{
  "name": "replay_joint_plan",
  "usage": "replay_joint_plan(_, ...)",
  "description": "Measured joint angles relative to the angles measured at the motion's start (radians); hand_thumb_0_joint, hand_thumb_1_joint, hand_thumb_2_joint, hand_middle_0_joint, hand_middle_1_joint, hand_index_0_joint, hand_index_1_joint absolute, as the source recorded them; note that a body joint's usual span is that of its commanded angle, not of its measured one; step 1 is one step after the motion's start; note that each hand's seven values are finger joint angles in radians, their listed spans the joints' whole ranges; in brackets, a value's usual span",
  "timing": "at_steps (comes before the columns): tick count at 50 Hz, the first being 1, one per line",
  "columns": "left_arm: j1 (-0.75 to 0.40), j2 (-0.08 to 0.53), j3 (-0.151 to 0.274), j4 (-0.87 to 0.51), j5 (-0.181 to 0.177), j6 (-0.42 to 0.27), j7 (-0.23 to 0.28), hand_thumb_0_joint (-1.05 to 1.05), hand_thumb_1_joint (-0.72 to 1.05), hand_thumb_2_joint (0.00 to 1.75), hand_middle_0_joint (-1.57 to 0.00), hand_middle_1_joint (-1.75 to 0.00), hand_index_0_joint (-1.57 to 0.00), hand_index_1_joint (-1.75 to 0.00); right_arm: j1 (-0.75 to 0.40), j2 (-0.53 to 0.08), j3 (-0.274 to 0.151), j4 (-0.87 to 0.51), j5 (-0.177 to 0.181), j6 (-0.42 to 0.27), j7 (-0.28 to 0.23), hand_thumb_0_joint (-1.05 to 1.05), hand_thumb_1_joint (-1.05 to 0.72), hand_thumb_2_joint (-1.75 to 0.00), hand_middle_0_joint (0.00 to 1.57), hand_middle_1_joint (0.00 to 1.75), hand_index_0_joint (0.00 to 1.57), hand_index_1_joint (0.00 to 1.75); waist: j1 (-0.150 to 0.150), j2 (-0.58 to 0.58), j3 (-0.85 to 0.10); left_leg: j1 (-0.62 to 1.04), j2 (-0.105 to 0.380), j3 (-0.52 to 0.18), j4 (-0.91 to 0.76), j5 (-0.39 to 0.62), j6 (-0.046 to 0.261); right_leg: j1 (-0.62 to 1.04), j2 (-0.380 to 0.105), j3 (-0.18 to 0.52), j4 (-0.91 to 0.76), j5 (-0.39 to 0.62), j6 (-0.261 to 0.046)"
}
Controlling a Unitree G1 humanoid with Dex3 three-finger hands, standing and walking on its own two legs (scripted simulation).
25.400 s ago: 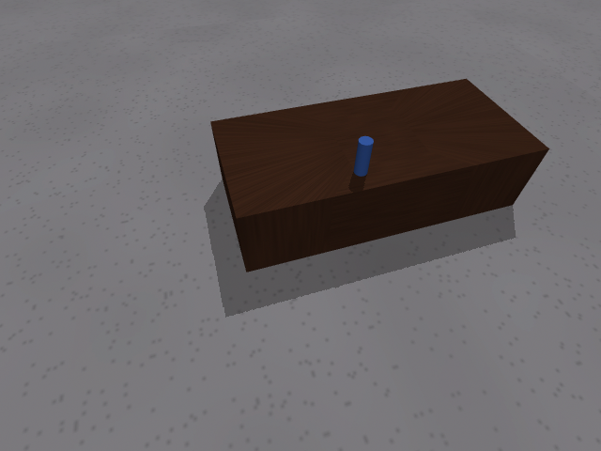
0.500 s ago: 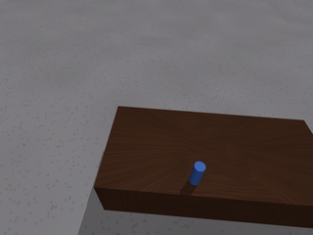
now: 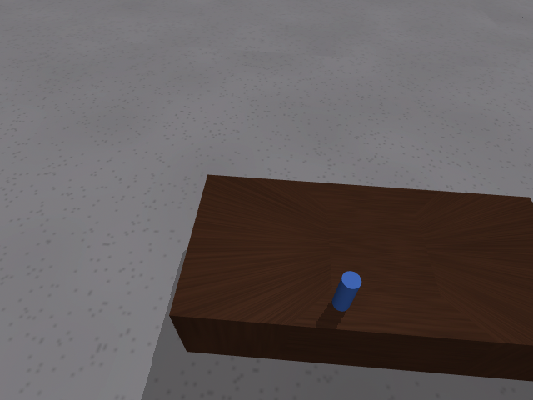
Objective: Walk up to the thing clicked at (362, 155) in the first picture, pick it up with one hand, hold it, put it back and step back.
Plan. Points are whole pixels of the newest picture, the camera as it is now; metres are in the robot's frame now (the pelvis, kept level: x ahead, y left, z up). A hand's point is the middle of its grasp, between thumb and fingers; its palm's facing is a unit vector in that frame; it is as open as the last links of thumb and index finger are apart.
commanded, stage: home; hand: right
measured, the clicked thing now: (345, 292) +0.46 -0.22 -0.38
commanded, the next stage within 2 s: stand in 0.22 s
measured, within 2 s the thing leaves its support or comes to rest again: neither
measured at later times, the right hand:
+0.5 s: hand out of the picture +0.10 -0.24 -0.15, palm faces -0.04 +0.93 -0.36, open 15.9 cm
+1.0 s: hand out of the picture +0.09 -0.25 -0.15, palm faces -0.05 +0.93 -0.35, open 7.5 cm
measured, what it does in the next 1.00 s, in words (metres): stands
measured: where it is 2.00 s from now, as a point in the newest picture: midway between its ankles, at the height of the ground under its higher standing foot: outside the picture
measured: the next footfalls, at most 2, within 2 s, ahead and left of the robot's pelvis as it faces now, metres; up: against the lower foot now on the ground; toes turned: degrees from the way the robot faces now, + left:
none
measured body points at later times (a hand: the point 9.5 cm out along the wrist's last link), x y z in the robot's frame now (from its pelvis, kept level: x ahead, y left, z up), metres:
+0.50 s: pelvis +0.02 +0.00 +0.00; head +0.02 +0.01 +0.45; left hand +0.09 +0.29 -0.14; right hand +0.10 -0.29 -0.13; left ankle -0.02 +0.12 -0.74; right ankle +0.05 -0.12 -0.74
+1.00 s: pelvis +0.02 +0.00 +0.00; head +0.02 +0.00 +0.45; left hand +0.08 +0.29 -0.13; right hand +0.09 -0.30 -0.13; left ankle -0.02 +0.12 -0.74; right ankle +0.05 -0.12 -0.74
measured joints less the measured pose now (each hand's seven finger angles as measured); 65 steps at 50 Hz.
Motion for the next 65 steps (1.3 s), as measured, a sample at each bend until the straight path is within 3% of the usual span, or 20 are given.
replay_joint_plan(21, -0.073, -0.001, -0.006, -0.002, -0.004, -0.010, 0.009, 0.00, 0.90, 0.90, -0.21, -0.31, -0.20, -0.30, -0.093, -0.015, 0.002, 0.024, 0.008, 0.000, -0.004, -0.01, 0.48, -0.10, 0.09, 0.09, 0.09, 0.09, -0.006, 0.009, 0.007, 0.068, -0.009, -0.009, -0.073, 0.009, 0.004, 0.057, -0.010, -0.008, -0.038, -0.015, 0.007)
replay_joint_plan(27, -0.075, 0.007, -0.004, 0.003, -0.004, -0.014, 0.008, 0.00, 0.90, 0.90, -0.21, -0.30, -0.20, -0.30, -0.096, -0.023, -0.003, 0.031, 0.007, 0.003, 0.002, -0.01, 0.22, -0.36, 0.16, 0.21, 0.16, 0.21, -0.008, 0.009, 0.011, 0.070, -0.005, -0.011, -0.082, 0.013, 0.001, 0.061, -0.006, -0.011, -0.052, -0.009, 0.004)
replay_joint_plan(34, -0.074, 0.011, -0.005, 0.009, -0.005, -0.015, 0.007, 0.00, 0.90, 0.90, -0.21, -0.30, -0.20, -0.30, -0.096, -0.030, -0.005, 0.041, 0.009, 0.004, 0.004, 0.00, -0.25, -0.71, 0.19, 0.27, 0.19, 0.28, -0.010, 0.011, 0.017, 0.075, -0.005, -0.014, -0.095, 0.021, -0.001, 0.066, -0.006, -0.014, -0.061, -0.004, 0.003)
replay_joint_plan(39, -0.077, 0.014, -0.006, 0.010, -0.006, -0.014, 0.006, 0.00, 0.90, 0.90, -0.21, -0.30, -0.20, -0.30, -0.095, -0.030, -0.003, 0.046, 0.009, 0.006, 0.006, 0.00, -0.59, -0.83, 0.20, 0.29, 0.20, 0.29, -0.009, 0.011, 0.016, 0.077, -0.005, -0.016, -0.102, 0.027, -0.003, 0.066, -0.006, -0.016, -0.063, -0.001, 0.001)
replay_joint_plan(43, -0.076, 0.015, -0.007, 0.011, -0.005, -0.017, 0.004, 0.00, 0.90, 0.90, -0.21, -0.30, -0.20, -0.30, -0.094, -0.029, -0.004, 0.048, 0.008, 0.007, 0.009, 0.00, -0.75, -0.87, 0.20, 0.29, 0.20, 0.30, -0.008, 0.013, 0.013, 0.076, -0.003, -0.017, -0.100, 0.027, -0.004, 0.067, -0.004, -0.017, -0.065, 0.001, 0.000)
replay_joint_plan(51, -0.069, 0.021, -0.007, 0.011, -0.006, -0.019, 0.001, 0.00, 0.90, 0.90, -0.21, -0.30, -0.20, -0.30, -0.087, -0.029, -0.008, 0.046, 0.006, 0.007, 0.015, 0.00, -0.87, -0.90, 0.20, 0.30, 0.20, 0.30, -0.008, 0.014, 0.010, 0.066, 0.001, -0.018, -0.095, 0.025, -0.006, 0.060, 0.000, -0.018, -0.066, 0.002, -0.003)
replay_joint_plan(65, -0.065, 0.021, -0.011, 0.009, -0.009, -0.023, 0.001, 0.00, 0.90, 0.90, -0.21, -0.30, -0.20, -0.30, -0.088, -0.032, -0.007, 0.050, 0.009, 0.006, 0.017, 0.00, -0.90, -0.90, 0.20, 0.30, 0.20, 0.30, -0.011, 0.016, 0.014, 0.068, 0.001, -0.018, -0.105, 0.022, -0.006, 0.057, -0.001, -0.019, -0.065, -0.007, -0.003)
